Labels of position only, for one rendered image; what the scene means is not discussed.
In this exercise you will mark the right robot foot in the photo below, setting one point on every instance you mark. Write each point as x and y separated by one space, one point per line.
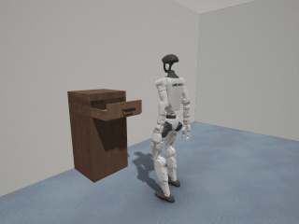
174 183

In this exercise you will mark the robot left forearm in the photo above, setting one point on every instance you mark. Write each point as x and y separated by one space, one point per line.
161 118

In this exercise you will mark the handle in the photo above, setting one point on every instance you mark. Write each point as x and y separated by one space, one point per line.
129 109

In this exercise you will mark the robot left hand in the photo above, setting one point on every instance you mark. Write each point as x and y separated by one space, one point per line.
157 137

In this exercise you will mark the humanoid robot torso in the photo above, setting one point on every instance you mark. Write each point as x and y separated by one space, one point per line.
174 97

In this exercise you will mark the left robot upper arm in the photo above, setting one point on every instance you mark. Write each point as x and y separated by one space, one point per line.
161 87

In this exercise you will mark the drawer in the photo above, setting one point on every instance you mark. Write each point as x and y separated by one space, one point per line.
112 111

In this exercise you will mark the cabinet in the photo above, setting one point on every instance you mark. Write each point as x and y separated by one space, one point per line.
99 147

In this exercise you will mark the robot right forearm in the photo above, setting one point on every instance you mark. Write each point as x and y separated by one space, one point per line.
186 113

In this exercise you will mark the robot right hand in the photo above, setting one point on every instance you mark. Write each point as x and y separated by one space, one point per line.
186 127

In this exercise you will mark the right robot upper arm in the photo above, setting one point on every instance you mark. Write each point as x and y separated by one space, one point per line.
186 99

